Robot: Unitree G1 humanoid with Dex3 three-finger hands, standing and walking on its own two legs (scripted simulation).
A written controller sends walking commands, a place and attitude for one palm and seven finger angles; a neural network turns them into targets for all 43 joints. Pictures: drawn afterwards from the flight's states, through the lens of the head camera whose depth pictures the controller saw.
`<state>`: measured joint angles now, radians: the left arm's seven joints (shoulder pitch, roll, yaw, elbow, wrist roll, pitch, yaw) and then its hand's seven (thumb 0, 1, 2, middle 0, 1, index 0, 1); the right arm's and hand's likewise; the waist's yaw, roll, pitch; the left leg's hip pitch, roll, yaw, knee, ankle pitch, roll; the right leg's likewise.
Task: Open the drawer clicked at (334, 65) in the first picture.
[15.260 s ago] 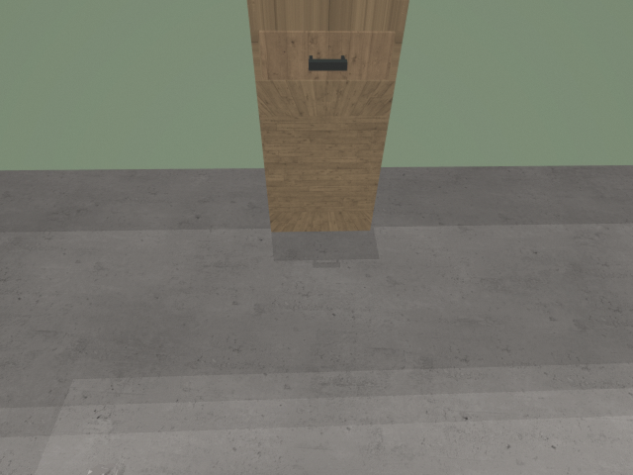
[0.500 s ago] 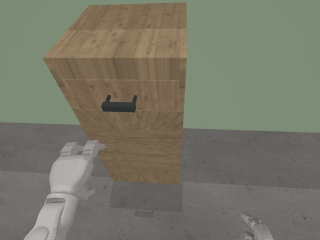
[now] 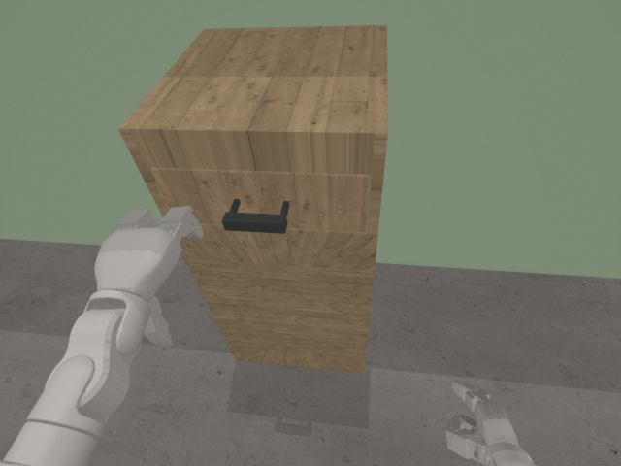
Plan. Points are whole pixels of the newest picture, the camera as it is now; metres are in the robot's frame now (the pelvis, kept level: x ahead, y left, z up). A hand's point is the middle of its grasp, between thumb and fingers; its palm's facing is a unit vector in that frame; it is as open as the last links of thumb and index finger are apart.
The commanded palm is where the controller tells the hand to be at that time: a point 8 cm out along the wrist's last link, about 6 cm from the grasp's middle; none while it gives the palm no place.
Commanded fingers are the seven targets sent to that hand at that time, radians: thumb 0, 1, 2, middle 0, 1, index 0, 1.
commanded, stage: raise the hand with hooked fingers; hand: left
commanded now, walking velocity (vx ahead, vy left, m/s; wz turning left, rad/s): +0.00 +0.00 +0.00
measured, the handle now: (257, 214) +0.52 +0.18 +0.00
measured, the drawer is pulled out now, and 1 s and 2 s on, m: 0.00 0.00 0.00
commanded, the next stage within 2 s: move the hooked fingers above the handle in 0.48 s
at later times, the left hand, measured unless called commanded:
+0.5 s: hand (168, 271) +0.30 +0.23 +0.11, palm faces +0.07 -0.07 -1.00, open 13.9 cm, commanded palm +0.28 +0.23 +0.17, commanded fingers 0.00 -0.50 0.30 -0.30 -1.20 -0.30 -1.20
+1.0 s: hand (195, 255) +0.34 +0.21 +0.09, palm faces +0.02 -0.06 -1.00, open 13.9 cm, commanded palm +0.33 +0.22 +0.15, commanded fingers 0.00 -0.50 0.30 -0.30 -1.20 -0.30 -1.20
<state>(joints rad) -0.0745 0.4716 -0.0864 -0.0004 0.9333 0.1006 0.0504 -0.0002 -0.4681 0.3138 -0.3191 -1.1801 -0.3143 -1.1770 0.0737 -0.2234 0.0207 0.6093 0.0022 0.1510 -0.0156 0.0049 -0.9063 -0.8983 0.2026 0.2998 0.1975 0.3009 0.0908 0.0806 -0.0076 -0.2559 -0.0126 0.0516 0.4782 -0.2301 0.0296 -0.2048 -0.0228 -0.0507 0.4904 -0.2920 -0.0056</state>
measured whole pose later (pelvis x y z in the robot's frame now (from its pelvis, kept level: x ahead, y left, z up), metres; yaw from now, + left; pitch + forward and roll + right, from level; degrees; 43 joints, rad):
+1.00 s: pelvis +0.00 -0.01 +0.00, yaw +0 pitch +3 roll +0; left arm -0.29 0.48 -0.11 0.24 0.93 0.01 0.04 0.00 -0.50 0.30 -0.32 -1.20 -0.32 -1.20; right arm 0.13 -0.25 0.00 0.65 0.02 0.14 -0.03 0.00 -0.91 -0.90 0.20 0.30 0.20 0.30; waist 0.06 0.07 -0.01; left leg -0.31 0.00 0.04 0.47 -0.21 0.01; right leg -0.26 -0.01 -0.06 0.49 -0.29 -0.03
